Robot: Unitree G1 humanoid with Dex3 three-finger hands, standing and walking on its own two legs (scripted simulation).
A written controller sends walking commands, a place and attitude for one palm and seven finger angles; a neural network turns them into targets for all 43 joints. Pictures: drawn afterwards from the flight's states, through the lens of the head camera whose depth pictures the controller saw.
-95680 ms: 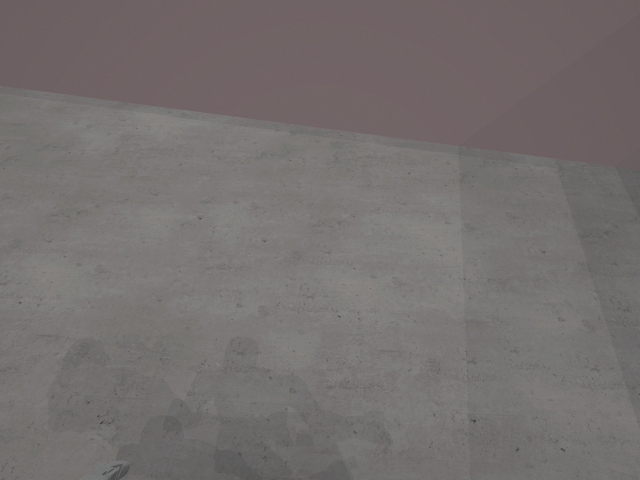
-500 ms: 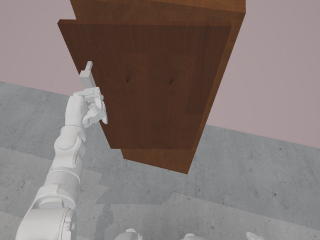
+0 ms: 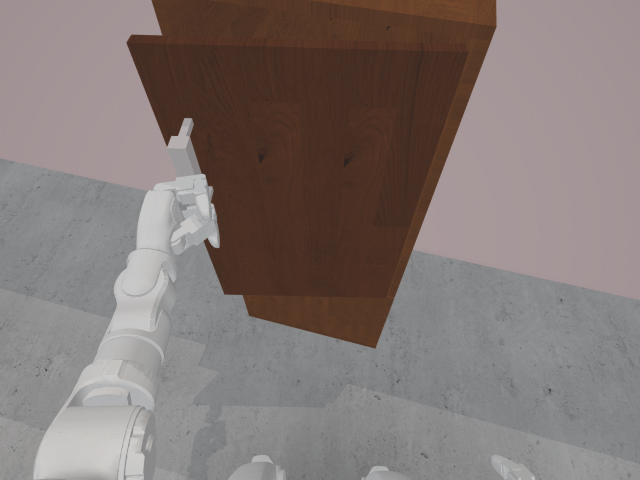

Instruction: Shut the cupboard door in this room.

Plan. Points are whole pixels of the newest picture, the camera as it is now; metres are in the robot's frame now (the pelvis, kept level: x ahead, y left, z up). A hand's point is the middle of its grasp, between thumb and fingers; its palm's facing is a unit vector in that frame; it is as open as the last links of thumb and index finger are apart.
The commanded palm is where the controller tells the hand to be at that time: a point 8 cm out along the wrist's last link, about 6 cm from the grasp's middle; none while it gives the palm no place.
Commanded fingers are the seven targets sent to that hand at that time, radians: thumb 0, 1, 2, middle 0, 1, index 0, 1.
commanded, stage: push the door shut along its arc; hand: left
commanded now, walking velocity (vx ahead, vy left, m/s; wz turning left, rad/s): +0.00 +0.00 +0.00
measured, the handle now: (196, 172) +0.51 +0.18 +0.08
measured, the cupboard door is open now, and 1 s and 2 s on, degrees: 14 0 0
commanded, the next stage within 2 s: pull the fist back off the door in 1.02 s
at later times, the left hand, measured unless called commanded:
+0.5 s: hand (219, 187) +0.48 +0.14 +0.08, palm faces -0.16 -0.99 -0.03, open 3.2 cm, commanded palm +0.48 +0.18 +0.08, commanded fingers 0.00 0.90 0.90 -1.30 -1.50 -1.30 -1.50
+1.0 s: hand (240, 167) +0.51 +0.11 +0.08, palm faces -0.27 -0.96 -0.02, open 3.1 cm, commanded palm +0.54 +0.14 +0.08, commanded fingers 0.00 0.90 0.90 -1.30 -1.50 -1.30 -1.50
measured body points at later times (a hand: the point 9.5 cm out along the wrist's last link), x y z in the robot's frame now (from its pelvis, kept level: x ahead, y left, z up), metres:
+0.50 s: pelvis -0.01 +0.00 -0.02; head +0.09 +0.01 +0.42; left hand +0.48 +0.19 +0.08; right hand +0.01 -0.27 -0.13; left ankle +0.03 +0.09 -0.69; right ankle +0.00 -0.10 -0.69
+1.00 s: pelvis -0.01 +0.01 -0.03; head +0.11 +0.03 +0.40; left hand +0.52 +0.17 +0.08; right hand -0.02 -0.26 -0.14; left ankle +0.03 +0.09 -0.69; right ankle +0.00 -0.10 -0.69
